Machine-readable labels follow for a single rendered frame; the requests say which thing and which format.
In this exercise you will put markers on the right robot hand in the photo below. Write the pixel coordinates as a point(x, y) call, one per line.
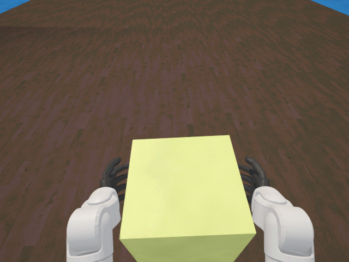
point(258, 178)

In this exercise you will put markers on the left robot forearm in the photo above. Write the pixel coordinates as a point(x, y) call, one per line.
point(89, 229)

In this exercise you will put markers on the left robot hand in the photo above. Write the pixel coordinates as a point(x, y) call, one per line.
point(109, 177)

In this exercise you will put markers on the carton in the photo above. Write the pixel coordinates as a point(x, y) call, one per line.
point(185, 201)

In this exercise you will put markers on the right robot forearm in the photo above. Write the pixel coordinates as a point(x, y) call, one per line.
point(288, 230)

